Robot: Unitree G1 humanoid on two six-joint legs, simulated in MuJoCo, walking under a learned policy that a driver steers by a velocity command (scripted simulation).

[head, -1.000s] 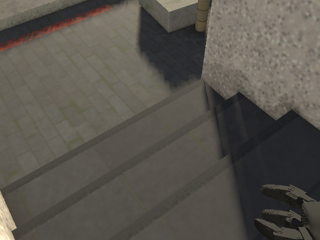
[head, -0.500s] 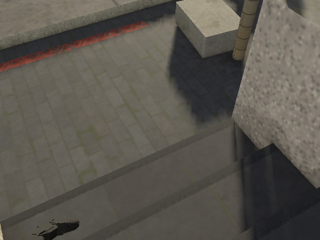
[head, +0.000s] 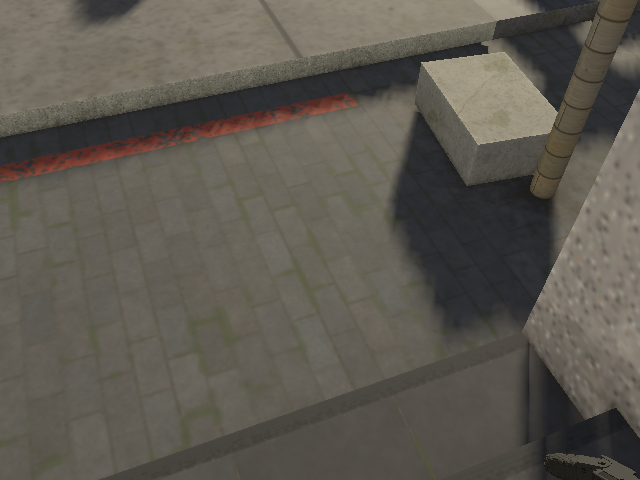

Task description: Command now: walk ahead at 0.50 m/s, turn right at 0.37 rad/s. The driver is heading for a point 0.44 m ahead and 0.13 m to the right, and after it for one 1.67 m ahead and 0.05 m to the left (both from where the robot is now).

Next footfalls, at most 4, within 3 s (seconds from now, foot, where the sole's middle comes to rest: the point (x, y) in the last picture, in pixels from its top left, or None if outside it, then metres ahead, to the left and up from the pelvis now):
0.40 right None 0.33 -0.13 -0.90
1.02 left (332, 452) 0.69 0.04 -1.05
1.42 right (418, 384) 0.91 -0.19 -1.05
1.90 left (296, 346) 1.09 0.18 -1.19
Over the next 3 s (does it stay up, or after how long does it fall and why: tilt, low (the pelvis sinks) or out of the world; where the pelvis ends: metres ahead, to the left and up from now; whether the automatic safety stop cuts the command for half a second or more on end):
stays up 1.59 0.15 -0.42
